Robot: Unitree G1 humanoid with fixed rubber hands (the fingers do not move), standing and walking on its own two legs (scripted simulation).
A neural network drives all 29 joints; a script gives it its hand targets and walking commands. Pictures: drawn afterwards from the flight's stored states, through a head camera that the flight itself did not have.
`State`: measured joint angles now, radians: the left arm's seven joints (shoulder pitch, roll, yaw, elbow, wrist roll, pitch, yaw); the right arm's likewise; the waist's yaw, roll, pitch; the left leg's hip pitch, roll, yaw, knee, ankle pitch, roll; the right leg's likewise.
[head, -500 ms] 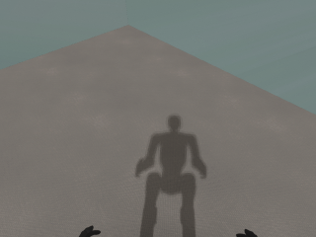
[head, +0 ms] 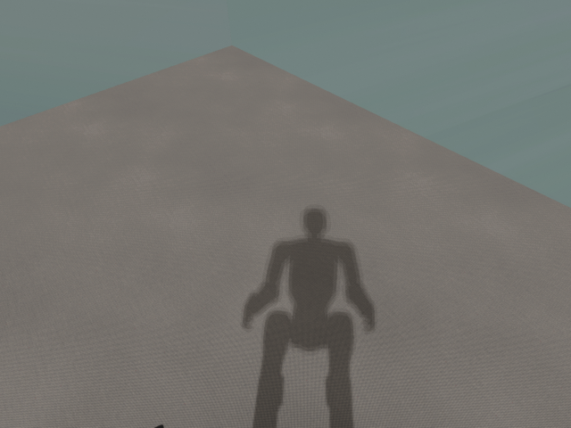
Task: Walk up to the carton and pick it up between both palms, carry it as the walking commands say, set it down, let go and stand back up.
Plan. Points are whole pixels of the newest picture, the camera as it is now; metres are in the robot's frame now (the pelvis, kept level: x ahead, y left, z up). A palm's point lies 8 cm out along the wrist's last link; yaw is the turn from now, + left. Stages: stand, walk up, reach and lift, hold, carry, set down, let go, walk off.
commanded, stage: stand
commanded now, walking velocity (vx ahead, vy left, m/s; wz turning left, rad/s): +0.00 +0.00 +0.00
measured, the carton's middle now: out of the picture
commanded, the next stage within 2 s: walk up in 0.72 s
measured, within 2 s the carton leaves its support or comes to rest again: neither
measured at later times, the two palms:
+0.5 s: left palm out of the picture +0.05 +0.23 -0.12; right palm out of the picture +0.05 -0.23 -0.12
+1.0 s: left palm out of the picture +0.01 +0.23 -0.13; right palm out of the picture +0.00 -0.24 -0.13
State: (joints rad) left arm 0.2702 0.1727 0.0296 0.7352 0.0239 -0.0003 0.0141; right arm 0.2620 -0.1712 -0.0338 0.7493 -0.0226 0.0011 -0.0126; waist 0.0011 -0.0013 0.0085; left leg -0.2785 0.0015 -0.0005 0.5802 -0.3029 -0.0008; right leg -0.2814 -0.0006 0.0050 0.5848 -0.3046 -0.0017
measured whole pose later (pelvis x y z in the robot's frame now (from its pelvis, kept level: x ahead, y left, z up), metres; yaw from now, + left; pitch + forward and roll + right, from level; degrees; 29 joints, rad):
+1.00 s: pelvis -0.01 -0.01 +0.01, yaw +2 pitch +1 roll -1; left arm 0.28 0.18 0.03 0.99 -0.02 0.01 0.05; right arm 0.31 -0.16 -0.03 1.00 -0.02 0.01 -0.03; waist -0.04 0.01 0.02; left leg -0.29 0.01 -0.05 0.52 -0.24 -0.01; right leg -0.34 0.01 -0.04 0.74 -0.41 0.02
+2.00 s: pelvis -0.04 -0.06 +0.01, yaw +36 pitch +1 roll +2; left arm 0.21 0.18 0.05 0.87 0.04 0.00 0.03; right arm 0.28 -0.27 -0.09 0.86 -0.04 0.06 0.00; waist -0.02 0.05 0.02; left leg -0.54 -0.01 -0.02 1.08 -0.41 -0.06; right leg -0.26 -0.06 -0.12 0.49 -0.25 -0.02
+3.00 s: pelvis -0.07 -0.08 +0.01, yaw +66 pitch +1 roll +2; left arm 0.22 0.19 0.01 0.73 0.03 0.00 0.03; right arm 0.26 -0.26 -0.11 0.85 -0.03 0.07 0.03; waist -0.03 0.05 0.05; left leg -0.51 -0.01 -0.06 1.12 -0.39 -0.06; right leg -0.22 -0.07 -0.17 0.46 -0.25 -0.03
